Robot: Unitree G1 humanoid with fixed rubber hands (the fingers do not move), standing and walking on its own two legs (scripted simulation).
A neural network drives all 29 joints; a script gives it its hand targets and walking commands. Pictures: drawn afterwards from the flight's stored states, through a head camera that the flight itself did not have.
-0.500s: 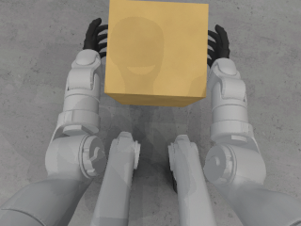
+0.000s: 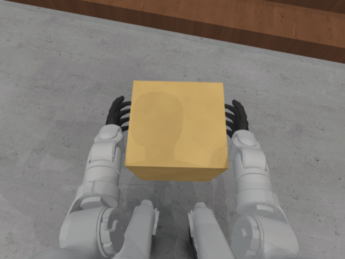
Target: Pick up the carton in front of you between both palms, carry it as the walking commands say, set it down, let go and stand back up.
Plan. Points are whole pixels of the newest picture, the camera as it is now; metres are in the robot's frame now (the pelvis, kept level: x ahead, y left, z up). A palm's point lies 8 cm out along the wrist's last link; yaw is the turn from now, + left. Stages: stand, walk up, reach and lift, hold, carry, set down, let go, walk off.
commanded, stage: reach and lift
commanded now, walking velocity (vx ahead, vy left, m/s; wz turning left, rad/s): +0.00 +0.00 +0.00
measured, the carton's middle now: (176, 138) +0.40 +0.00 -0.11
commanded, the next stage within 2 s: hold in 1.64 s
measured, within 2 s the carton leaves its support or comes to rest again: neither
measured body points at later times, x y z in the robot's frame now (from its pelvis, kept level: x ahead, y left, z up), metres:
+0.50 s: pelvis +0.05 +0.00 +0.12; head +0.06 +0.00 +0.57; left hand +0.36 +0.15 +0.10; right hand +0.36 -0.15 +0.11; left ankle +0.06 +0.13 -0.61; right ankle +0.06 -0.13 -0.61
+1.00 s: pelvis +0.03 +0.00 +0.13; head +0.01 +0.00 +0.58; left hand +0.35 +0.15 +0.15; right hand +0.35 -0.15 +0.15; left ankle +0.06 +0.13 -0.61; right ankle +0.06 -0.13 -0.61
